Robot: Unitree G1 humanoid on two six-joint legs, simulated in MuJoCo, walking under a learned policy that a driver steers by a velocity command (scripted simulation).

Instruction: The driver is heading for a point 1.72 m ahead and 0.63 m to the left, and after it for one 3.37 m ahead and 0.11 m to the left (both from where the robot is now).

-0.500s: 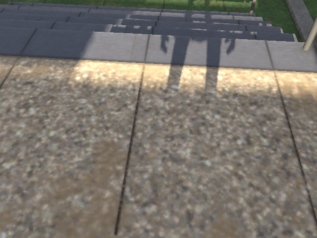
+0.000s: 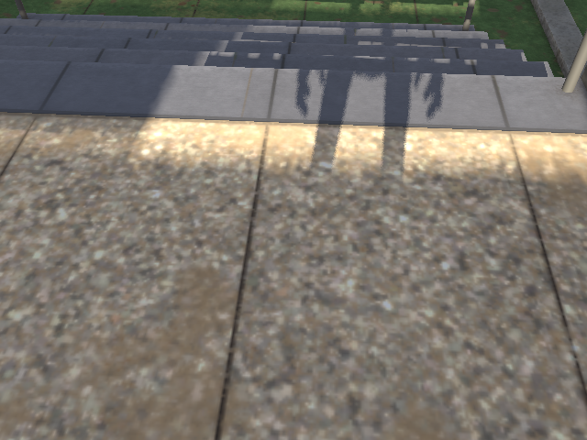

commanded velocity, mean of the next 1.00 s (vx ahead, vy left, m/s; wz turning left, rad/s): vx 0.36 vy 0.00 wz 0.00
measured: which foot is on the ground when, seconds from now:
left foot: down 0.00-0.08, up 0.10-0.42, down 0.44-0.96, up 0.98-1.00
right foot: down 0.00-0.44, up 0.46-0.94, down 0.96-1.00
